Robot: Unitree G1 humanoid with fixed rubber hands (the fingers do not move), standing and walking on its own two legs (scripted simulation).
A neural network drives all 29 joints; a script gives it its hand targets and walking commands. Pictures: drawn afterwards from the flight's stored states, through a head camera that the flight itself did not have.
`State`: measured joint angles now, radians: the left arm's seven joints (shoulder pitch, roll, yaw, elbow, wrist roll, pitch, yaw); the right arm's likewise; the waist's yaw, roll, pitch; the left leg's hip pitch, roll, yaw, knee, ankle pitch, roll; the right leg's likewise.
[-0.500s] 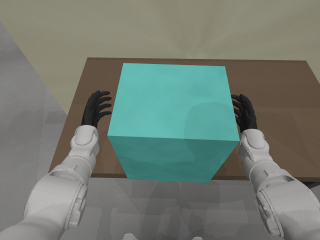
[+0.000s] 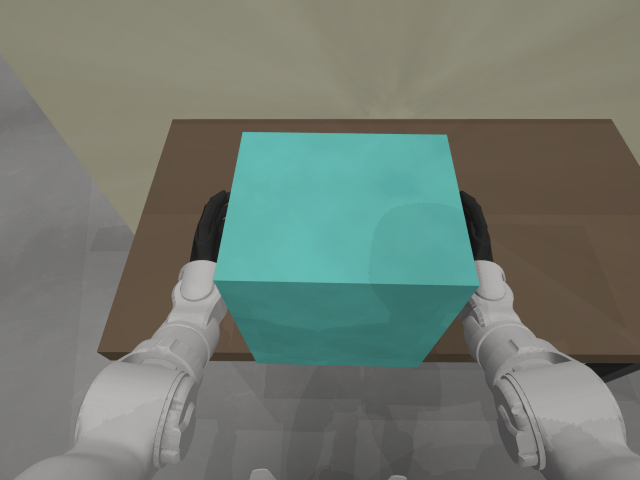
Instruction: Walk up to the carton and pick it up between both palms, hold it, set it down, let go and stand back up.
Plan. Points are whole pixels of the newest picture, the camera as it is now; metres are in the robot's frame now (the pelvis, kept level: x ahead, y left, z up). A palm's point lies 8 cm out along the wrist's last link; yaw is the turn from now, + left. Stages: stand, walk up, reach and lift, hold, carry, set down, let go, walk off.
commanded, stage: reach and lift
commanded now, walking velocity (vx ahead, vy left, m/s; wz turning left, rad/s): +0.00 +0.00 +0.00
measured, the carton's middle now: (340, 263) +0.42 -0.01 -0.02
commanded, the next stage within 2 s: none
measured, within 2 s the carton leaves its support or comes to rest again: leaves its support in 1.66 s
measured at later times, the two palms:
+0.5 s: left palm (211, 265) +0.40 +0.17 +0.00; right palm (472, 255) +0.41 -0.18 +0.02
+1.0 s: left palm (210, 269) +0.39 +0.17 +0.00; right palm (473, 257) +0.41 -0.18 +0.02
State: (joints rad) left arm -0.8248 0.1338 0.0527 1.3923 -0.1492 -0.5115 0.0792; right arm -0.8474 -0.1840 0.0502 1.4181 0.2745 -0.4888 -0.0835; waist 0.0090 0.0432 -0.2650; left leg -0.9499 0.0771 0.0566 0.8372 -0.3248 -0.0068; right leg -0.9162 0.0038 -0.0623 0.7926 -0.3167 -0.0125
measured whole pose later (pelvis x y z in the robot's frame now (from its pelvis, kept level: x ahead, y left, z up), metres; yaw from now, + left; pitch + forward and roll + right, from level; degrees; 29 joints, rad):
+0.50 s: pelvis +0.00 -0.01 +0.00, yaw +1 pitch +25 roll -1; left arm -0.79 0.14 0.09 1.42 -0.12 -0.56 0.09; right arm -0.85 -0.14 -0.04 1.42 0.19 -0.50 -0.11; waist -0.02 0.03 -0.26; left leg -0.94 0.07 0.04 0.83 -0.32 -0.01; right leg -0.91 0.00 -0.08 0.80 -0.33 -0.02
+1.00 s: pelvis +0.02 +0.00 +0.03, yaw +2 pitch +22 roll -2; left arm -0.71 0.10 0.25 1.46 0.02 -0.73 0.07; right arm -0.73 -0.09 -0.32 1.34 -0.15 -0.60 -0.08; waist -0.05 0.04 -0.18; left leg -0.77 0.06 0.02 0.66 -0.27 -0.01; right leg -0.71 0.00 -0.09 0.59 -0.26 -0.01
